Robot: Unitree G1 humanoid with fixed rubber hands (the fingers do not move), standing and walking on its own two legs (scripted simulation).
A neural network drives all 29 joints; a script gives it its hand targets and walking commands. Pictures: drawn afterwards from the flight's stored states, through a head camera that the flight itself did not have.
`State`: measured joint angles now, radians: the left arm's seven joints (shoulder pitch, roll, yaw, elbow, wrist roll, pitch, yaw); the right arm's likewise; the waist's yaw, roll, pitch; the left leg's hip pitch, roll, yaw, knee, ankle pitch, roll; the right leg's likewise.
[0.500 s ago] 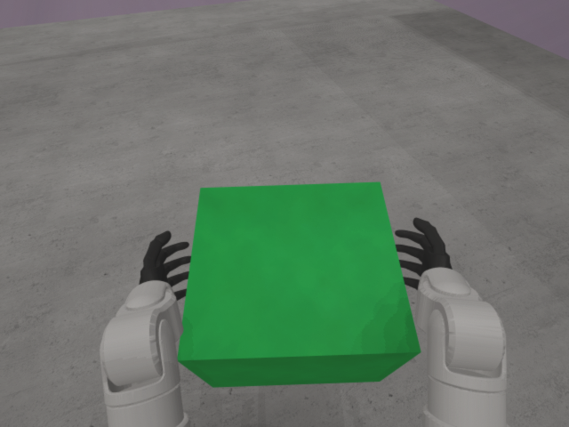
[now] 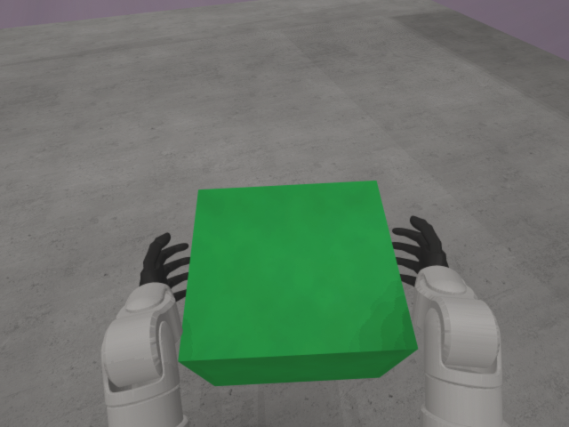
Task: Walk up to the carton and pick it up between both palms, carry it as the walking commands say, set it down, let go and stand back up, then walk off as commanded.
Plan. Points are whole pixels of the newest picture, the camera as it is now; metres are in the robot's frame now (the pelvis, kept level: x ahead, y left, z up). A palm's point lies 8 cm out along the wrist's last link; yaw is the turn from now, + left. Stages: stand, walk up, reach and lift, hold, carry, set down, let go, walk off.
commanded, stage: carry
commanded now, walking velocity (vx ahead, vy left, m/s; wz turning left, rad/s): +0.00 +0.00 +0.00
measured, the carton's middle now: (292, 287) +0.32 +0.01 +0.01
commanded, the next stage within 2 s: none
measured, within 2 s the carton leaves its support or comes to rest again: neither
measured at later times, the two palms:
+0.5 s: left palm (159, 294) +0.26 +0.18 +0.09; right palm (429, 278) +0.27 -0.16 +0.11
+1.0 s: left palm (161, 297) +0.26 +0.18 +0.08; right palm (428, 280) +0.27 -0.16 +0.10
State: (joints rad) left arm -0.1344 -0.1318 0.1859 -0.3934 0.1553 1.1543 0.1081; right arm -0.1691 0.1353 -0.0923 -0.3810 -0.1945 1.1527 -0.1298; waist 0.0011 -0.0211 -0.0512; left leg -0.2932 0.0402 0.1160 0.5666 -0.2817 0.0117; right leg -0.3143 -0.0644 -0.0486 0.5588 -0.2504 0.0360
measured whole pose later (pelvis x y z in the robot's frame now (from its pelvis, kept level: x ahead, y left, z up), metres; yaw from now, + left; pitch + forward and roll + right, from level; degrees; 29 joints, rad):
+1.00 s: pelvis +0.00 +0.00 +0.00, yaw +0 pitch +0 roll +0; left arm -0.14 -0.13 0.20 -0.26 0.16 1.07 0.10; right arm -0.16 0.13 -0.11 -0.26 -0.19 1.06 -0.12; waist 0.00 -0.02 -0.07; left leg -0.29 0.04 0.12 0.57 -0.28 0.01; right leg -0.31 -0.06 -0.05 0.56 -0.25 0.04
